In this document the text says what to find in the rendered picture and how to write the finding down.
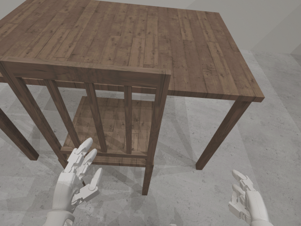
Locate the robot left hand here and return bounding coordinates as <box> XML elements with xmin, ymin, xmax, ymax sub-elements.
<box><xmin>52</xmin><ymin>137</ymin><xmax>103</xmax><ymax>214</ymax></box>

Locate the left robot forearm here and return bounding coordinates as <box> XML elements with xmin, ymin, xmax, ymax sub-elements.
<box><xmin>43</xmin><ymin>210</ymin><xmax>75</xmax><ymax>226</ymax></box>

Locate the chair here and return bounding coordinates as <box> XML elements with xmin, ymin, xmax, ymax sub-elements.
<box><xmin>0</xmin><ymin>56</ymin><xmax>171</xmax><ymax>195</ymax></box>

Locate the table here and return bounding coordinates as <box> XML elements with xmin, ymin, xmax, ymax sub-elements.
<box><xmin>0</xmin><ymin>0</ymin><xmax>265</xmax><ymax>170</ymax></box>

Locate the robot right hand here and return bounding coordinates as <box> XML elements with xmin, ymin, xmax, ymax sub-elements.
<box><xmin>229</xmin><ymin>169</ymin><xmax>269</xmax><ymax>225</ymax></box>

